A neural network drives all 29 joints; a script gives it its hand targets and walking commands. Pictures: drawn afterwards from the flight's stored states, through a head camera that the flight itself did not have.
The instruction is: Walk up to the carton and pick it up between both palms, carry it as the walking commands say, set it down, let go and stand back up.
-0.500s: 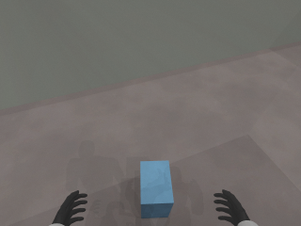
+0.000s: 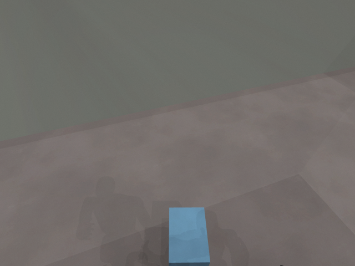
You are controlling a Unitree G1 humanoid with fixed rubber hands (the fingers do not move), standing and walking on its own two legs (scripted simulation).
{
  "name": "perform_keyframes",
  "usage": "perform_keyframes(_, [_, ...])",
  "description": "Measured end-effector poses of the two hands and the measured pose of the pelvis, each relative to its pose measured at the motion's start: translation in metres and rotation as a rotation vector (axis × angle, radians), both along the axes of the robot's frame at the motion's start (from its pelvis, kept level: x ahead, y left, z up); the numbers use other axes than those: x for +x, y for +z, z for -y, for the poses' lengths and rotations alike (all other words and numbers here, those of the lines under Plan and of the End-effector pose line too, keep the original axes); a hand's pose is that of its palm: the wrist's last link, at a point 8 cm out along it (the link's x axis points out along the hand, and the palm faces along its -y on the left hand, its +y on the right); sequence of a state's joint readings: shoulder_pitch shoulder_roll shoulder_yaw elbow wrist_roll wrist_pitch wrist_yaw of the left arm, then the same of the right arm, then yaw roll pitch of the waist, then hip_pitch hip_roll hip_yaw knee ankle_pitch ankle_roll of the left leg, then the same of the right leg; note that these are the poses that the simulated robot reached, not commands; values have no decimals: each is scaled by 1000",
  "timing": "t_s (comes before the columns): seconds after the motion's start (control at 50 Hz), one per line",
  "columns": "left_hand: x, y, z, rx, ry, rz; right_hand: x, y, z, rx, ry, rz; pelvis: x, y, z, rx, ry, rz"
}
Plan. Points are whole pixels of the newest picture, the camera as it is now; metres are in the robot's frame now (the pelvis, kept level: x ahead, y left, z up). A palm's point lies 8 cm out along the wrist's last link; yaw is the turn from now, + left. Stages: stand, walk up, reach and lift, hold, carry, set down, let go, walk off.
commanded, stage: stand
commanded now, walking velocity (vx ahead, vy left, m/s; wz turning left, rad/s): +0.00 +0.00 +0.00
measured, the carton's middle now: (186, 244) +0.38 -0.05 -0.62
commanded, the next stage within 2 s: none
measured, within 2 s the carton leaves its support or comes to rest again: neither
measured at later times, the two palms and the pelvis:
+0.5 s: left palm out of the picture +0.03 +0.26 -0.13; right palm out of the picture +0.04 -0.26 -0.12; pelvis +0.01 +0.00 +0.00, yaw +1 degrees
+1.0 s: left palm out of the picture -0.05 +0.24 -0.14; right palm out of the picture -0.05 -0.23 -0.13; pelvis -0.01 +0.00 +0.00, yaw +1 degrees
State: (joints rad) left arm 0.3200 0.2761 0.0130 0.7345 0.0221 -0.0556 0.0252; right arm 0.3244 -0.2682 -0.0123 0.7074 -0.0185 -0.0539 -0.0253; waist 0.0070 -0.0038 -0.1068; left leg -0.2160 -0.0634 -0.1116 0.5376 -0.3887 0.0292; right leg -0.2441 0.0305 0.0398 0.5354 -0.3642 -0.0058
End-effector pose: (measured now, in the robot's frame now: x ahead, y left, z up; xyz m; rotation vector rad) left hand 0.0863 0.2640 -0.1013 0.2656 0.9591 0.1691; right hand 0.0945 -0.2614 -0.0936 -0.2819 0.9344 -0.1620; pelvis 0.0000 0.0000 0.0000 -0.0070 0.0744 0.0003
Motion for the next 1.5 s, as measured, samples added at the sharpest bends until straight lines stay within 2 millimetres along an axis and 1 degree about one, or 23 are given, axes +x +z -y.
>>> perform_keyframes(0.12, [-4, -8, -1, -1, 16, -47, -1, -9, -3, 4, -11, -44, 9, -3, -1, 0, 4, -5])
perform_keyframes(0.26, [-18, -16, -2, -1, 36, -120, -16, -18, -4, 4, -31, -120, 13, -4, -2, 0, 8, 4])
perform_keyframes(0.38, [-37, -22, -3, -2, 53, -192, -35, -23, -4, 2, -47, -192, 12, -3, -3, -1, 10, 17])
perform_keyframes(0.52, [-63, -28, 1, -14, 72, -277, -62, -28, -7, 8, -62, -277, 9, -1, -3, -2, 13, 36])
perform_keyframes(0.74, [-105, -34, 12, -45, 98, -397, -104, -35, -18, 33, -79, -398, 0, 3, -3, -2, 18, 64])
perform_keyframes(0.92, [-131, -38, 23, -70, 112, -460, -131, -39, -28, 56, -87, -462, -8, 4, -3, -1, 20, 80])
perform_keyframes(1.2, [-158, -40, 37, -101, 125, -513, -159, -41, -40, 84, -97, -517, -22, 6, -2, 0, 22, 92])
perform_keyframes(1.5, [-178, -40, 48, -121, 136, -538, -178, -42, -46, 105, -106, -544, -33, 7, 0, 1, 22, 97])
